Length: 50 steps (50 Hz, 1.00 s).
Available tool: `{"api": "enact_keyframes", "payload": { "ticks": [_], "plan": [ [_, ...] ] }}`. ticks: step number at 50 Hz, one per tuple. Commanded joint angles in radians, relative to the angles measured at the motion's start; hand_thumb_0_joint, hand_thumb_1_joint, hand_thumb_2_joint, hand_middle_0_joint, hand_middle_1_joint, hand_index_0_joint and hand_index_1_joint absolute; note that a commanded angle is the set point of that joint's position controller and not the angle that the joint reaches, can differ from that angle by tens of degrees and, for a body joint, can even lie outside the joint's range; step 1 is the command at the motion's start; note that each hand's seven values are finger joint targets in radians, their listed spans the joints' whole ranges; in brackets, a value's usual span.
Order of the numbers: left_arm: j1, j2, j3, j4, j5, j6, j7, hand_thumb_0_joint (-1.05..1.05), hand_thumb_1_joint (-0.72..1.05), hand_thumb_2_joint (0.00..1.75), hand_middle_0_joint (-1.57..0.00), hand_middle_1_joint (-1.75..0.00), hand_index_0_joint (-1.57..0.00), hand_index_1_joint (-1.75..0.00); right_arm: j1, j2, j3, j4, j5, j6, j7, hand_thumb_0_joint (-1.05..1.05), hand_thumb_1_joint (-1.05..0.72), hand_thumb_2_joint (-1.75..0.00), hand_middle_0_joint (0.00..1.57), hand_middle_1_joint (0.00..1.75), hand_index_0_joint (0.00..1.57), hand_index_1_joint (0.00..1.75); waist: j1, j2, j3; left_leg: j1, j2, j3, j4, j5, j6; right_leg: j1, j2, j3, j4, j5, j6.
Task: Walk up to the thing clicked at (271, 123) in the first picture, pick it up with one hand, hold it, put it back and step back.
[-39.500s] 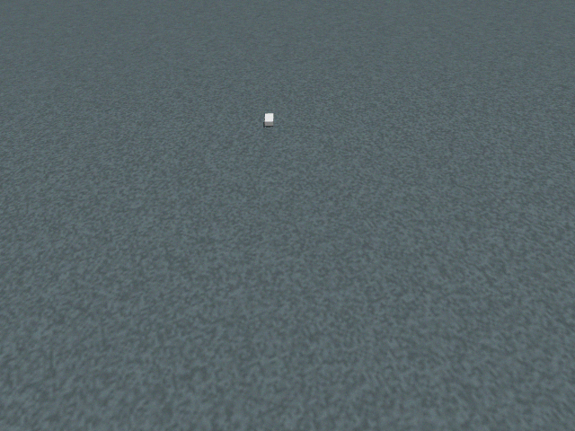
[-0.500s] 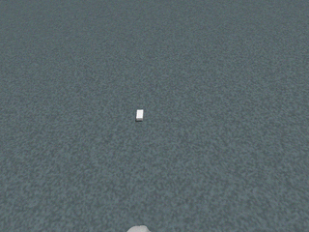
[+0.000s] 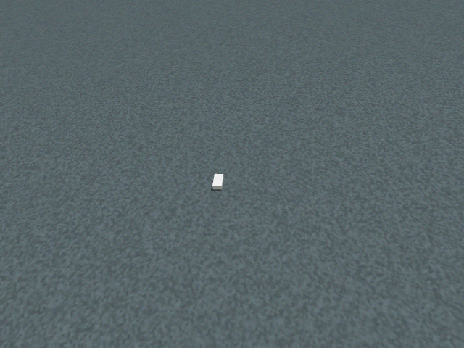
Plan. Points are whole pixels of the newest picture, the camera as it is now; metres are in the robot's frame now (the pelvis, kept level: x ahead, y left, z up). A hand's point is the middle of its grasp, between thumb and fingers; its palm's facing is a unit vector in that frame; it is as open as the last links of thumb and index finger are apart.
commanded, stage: step back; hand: left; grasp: from above
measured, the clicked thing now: (218, 181) +1.12 +0.18 -0.75
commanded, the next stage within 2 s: stand in 0.46 s
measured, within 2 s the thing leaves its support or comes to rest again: neither
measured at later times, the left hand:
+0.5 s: hand out of the picture +0.14 +0.28 -0.14, palm faces +0.00 -0.94 -0.35, open 7.4 cm
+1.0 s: hand out of the picture +0.11 +0.27 -0.15, palm faces -0.05 -0.94 -0.33, open 7.4 cm
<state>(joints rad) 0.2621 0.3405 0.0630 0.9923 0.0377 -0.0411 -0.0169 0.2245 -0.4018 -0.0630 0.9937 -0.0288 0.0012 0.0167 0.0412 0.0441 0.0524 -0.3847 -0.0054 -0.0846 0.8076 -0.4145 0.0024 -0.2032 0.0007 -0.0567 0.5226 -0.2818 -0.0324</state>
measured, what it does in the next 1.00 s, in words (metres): steps on the spot: left foot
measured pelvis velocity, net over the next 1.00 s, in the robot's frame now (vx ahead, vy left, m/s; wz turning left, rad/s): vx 0.03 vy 0.02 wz -0.02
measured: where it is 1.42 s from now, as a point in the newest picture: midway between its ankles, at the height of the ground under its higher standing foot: outside the picture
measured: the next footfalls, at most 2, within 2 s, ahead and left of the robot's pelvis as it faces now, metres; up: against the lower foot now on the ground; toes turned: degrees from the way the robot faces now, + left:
left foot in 0.10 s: +0.10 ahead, +0.15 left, +0.00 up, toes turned +1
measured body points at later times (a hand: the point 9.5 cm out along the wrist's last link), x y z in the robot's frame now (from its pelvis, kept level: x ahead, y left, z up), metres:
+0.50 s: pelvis +0.04 +0.02 +0.00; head +0.05 +0.02 +0.45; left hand +0.14 +0.33 -0.12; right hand +0.17 -0.26 -0.12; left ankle +0.06 +0.15 -0.73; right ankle +0.00 -0.11 -0.73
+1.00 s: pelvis +0.03 +0.02 +0.01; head +0.05 +0.02 +0.46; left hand +0.11 +0.32 -0.12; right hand +0.09 -0.28 -0.12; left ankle +0.06 +0.15 -0.73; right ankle +0.00 -0.11 -0.73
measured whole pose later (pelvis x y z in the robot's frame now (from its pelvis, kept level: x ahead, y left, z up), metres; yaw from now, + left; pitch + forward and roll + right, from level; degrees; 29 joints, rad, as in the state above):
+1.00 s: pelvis +0.03 +0.02 +0.01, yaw -1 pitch -2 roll +0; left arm 0.10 0.35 0.00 1.15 0.01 -0.01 -0.01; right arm 0.10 -0.35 -0.01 1.18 -0.01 -0.01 0.01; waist -0.01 0.00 0.06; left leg -0.15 0.02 0.02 0.31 -0.13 -0.01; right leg -0.07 -0.02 -0.01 0.31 -0.21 0.02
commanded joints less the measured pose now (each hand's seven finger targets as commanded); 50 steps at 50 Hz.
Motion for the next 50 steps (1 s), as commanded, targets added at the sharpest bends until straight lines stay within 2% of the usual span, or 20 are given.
{"api": "enact_keyframes", "payload": {
  "ticks": [1, 3, 4, 5, 6, 7, 8, 9, 11, 13, 15, 18, 22, 23, 26, 32, 37, 44, 46, 50],
  "plan": [
    [-0.099, 0.286, 0.058, -0.089, -0.009, -0.025, 0.026, 0.0, 0.9, 0.9, -0.2, -0.3, -0.2, -0.3, -0.044, -0.125, -0.031, -0.065, -0.003, -0.028, -0.006, 0.0, -0.9, -0.9, 0.2, 0.3, 0.2, 0.3, -0.015, -0.176, 0.013, 0.073, 0.021, 0.081, -0.176, 0.041, -0.007, -0.062, -0.238, 0.203, -0.17, 0.129, -0.127],
    [-0.113, 0.276, 0.046, -0.088, -0.019, -0.011, 0.024, 0.0, 0.9, 0.9, -0.2, -0.3, -0.2, -0.3, -0.013, -0.115, -0.033, -0.043, -0.001, -0.034, -0.012, 0.0, -0.9, -0.9, 0.2, 0.3, 0.2, 0.3, -0.046, -0.158, -0.033, 0.196, -0.005, 0.123, -0.322, 0.2, 0.007, -0.073, -0.213, 0.152, -0.051, 0.305, -0.096],
    [-0.092, 0.252, 0.035, -0.083, -0.023, -0.005, 0.025, 0.0, 0.9, 0.9, -0.2, -0.3, -0.2, -0.3, -0.015, -0.119, -0.034, -0.04, -0.001, -0.038, -0.018, 0.0, -0.9, -0.9, 0.2, 0.3, 0.2, 0.3, -0.043, -0.133, -0.047, 0.244, 0.009, 0.093, -0.363, 0.285, 0.019, -0.077, -0.185, 0.13, 0.01, 0.373, -0.062],
    [-0.071, 0.223, 0.023, -0.088, -0.03, -0.002, 0.025, 0.0, 0.9, 0.9, -0.2, -0.3, -0.2, -0.3, -0.011, -0.149, -0.038, -0.043, -0.004, -0.046, -0.025, 0.0, -0.9, -0.9, 0.2, 0.3, 0.2, 0.3, -0.04, -0.075, -0.096, 0.293, 0.094, -0.005, -0.37, 0.415, 0.05, -0.081, -0.147, 0.114, 0.072, 0.378, -0.027],
    [-0.069, 0.198, 0.013, -0.086, -0.043, 0.005, 0.024, 0.0, 0.9, 0.9, -0.2, -0.3, -0.2, -0.3, -0.052, -0.194, -0.04, -0.056, -0.002, -0.05, -0.028, 0.0, -0.9, -0.9, 0.2, 0.3, 0.2, 0.3, -0.026, 0.043, -0.115, 0.239, 0.222, -0.193, -0.424, 0.379, 0.115, -0.097, -0.058, 0.078, 0.127, 0.161, 0.019],
    [-0.07, 0.223, 0.027, -0.059, -0.048, 0.014, 0.029, 0.0, 0.9, 0.9, -0.2, -0.3, -0.2, -0.3, -0.096, -0.235, -0.041, -0.063, 0.01, -0.047, -0.026, 0.0, -0.9, -0.9, 0.2, 0.3, 0.2, 0.3, -0.013, 0.058, -0.12, 0.162, 0.279, -0.221, -0.41, 0.355, 0.189, -0.011, -0.033, 0.048, 0.129, -0.053, 0.017],
    [-0.082, 0.221, 0.018, -0.049, -0.041, 0.012, 0.031, 0.0, 0.9, 0.9, -0.2, -0.3, -0.2, -0.3, -0.124, -0.221, -0.038, -0.057, 0.01, -0.043, -0.025, 0.0, -0.9, -0.9, 0.2, 0.3, 0.2, 0.3, -0.01, 0.04, -0.122, 0.16, 0.275, -0.195, -0.403, 0.375, 0.178, 0.01, -0.038, 0.058, 0.077, -0.081, 0.008],
    [-0.085, 0.215, 0.015, -0.041, -0.036, 0.009, 0.031, 0.0, 0.9, 0.9, -0.2, -0.3, -0.2, -0.3, -0.147, -0.204, -0.028, -0.053, 0.011, -0.039, -0.025, 0.0, -0.9, -0.9, 0.2, 0.3, 0.2, 0.3, -0.005, 0.041, -0.12, 0.157, 0.244, -0.143, -0.387, 0.403, 0.149, 0.028, -0.045, 0.065, 0.03, -0.029, 0.005],
    [-0.074, 0.245, 0.018, -0.017, -0.03, -0.004, 0.033, 0.0, 0.9, 0.9, -0.2, -0.3, -0.2, -0.3, -0.17, -0.174, -0.015, -0.048, 0.019, -0.035, -0.027, 0.0, -0.9, -0.9, 0.2, 0.3, 0.2, 0.3, -0.008, 0.043, -0.108, 0.12, 0.166, -0.055, -0.337, 0.446, 0.074, 0.085, -0.086, 0.109, -0.048, 0.169, -0.005],
    [-0.113, 0.264, 0.022, -0.009, -0.034, -0.005, 0.031, 0.0, 0.9, 0.9, -0.2, -0.3, -0.2, -0.3, -0.171, -0.158, -0.01, -0.027, 0.021, -0.034, -0.028, 0.0, -0.9, -0.9, 0.2, 0.3, 0.2, 0.3, -0.028, 0.013, -0.103, 0.154, 0.128, -0.013, -0.337, 0.423, 0.038, 0.075, -0.119, 0.142, -0.057, 0.251, -0.017],
    [-0.124, 0.254, 0.016, 0.001, -0.036, -0.004, 0.033, 0.0, 0.9, 0.9, -0.2, -0.3, -0.2, -0.3, -0.192, -0.161, -0.01, -0.011, 0.02, -0.035, -0.028, 0.0, -0.9, -0.9, 0.2, 0.3, 0.2, 0.3, -0.025, 0.014, -0.115, 0.197, 0.134, -0.009, -0.343, 0.471, 0.044, 0.07, -0.118, 0.13, -0.063, 0.292, -0.012],
    [-0.152, 0.239, 0.01, 0.016, -0.034, -0.001, 0.034, 0.0, 0.9, 0.9, -0.2, -0.3, -0.2, -0.3, -0.217, -0.156, -0.007, 0.005, 0.02, -0.037, -0.026, 0.0, -0.9, -0.9, 0.2, 0.3, 0.2, 0.3, -0.024, -0.002, -0.123, 0.221, 0.154, -0.015, -0.375, 0.505, 0.056, 0.087, -0.107, 0.111, -0.083, 0.278, 0.0],
    [-0.173, 0.242, 0.012, 0.028, -0.029, -0.001, 0.034, 0.0, 0.9, 0.9, -0.2, -0.3, -0.2, -0.3, -0.237, -0.141, -0.003, 0.02, 0.022, -0.035, -0.027, 0.0, -0.9, -0.9, 0.2, 0.3, 0.2, 0.3, -0.028, -0.038, -0.133, 0.238, 0.143, 0.02, -0.379, 0.515, 0.046, 0.113, -0.118, 0.119, -0.108, 0.333, 0.003],
    [-0.186, 0.209, -0.01, 0.044, -0.036, 0.0, 0.029, 0.0, 0.9, 0.9, -0.2, -0.3, -0.2, -0.3, -0.214, -0.141, 0.006, 0.035, 0.026, -0.038, -0.023, 0.0, -0.9, -0.9, 0.2, 0.3, 0.2, 0.3, -0.039, -0.042, -0.133, 0.285, 0.142, -0.009, -0.412, 0.536, 0.039, 0.094, -0.125, 0.129, -0.143, 0.329, 0.011],
    [-0.208, 0.216, -0.013, 0.055, -0.036, 0.0, 0.028, 0.0, 0.9, 0.9, -0.2, -0.3, -0.2, -0.3, -0.234, -0.148, 0.003, 0.045, 0.023, -0.041, -0.021, 0.0, -0.9, -0.9, 0.2, 0.3, 0.2, 0.3, -0.038, -0.045, -0.128, 0.313, 0.145, -0.004, -0.43, 0.549, 0.033, 0.109, -0.128, 0.126, -0.18, 0.318, 0.019],
    [-0.234, 0.224, -0.015, 0.074, -0.03, -0.003, 0.026, 0.0, 0.9, 0.9, -0.2, -0.3, -0.2, -0.3, -0.236, -0.137, 0.011, 0.066, 0.023, -0.042, -0.016, 0.0, -0.9, -0.9, 0.2, 0.3, 0.2, 0.3, -0.045, -0.051, -0.105, 0.305, 0.142, 0.003, -0.49, 0.464, 0.018, 0.117, -0.135, 0.129, -0.235, 0.254, 0.027],
    [-0.233, 0.227, -0.016, 0.089, -0.028, 0.0, 0.025, 0.0, 0.9, 0.9, -0.2, -0.3, -0.2, -0.3, -0.24, -0.144, 0.011, 0.083, 0.021, -0.037, -0.014, 0.0, -0.9, -0.9, 0.2, 0.3, 0.2, 0.3, -0.042, -0.036, -0.069, 0.277, 0.132, 0.001, -0.536, 0.303, 0.011, 0.091, -0.131, 0.131, -0.273, 0.124, 0.023],
    [-0.217, 0.225, -0.019, 0.097, -0.028, -0.001, 0.023, 0.0, 0.9, 0.9, -0.2, -0.3, -0.2, -0.3, -0.22, -0.148, 0.015, 0.097, 0.021, -0.041, -0.016, 0.0, -0.9, -0.9, 0.2, 0.3, 0.2, 0.3, -0.042, -0.038, -0.089, 0.301, 0.138, 0.002, -0.532, 0.348, 0.011, 0.087, -0.136, 0.133, -0.27, 0.157, 0.02],
    [-0.217, 0.223, -0.02, 0.095, -0.028, 0.0, 0.024, 0.0, 0.9, 0.9, -0.2, -0.3, -0.2, -0.3, -0.209, -0.155, 0.016, 0.102, 0.021, -0.043, -0.017, 0.0, -0.9, -0.9, 0.2, 0.3, 0.2, 0.3, -0.042, -0.035, -0.108, 0.301, 0.145, 0.001, -0.523, 0.419, 0.014, 0.113, -0.138, 0.13, -0.26, 0.21, 0.019],
    [-0.207, 0.221, -0.023, 0.098, -0.032, 0.001, 0.023, 0.0, 0.9, 0.9, -0.2, -0.3, -0.2, -0.3, -0.19, -0.16, 0.018, 0.11, 0.021, -0.041, -0.018, 0.0, -0.9, -0.9, 0.2, 0.3, 0.2, 0.3, -0.048, -0.038, -0.096, 0.302, 0.141, 0.006, -0.522, 0.399, 0.01, 0.098, -0.136, 0.136, -0.268, 0.194, 0.019]
  ]
}}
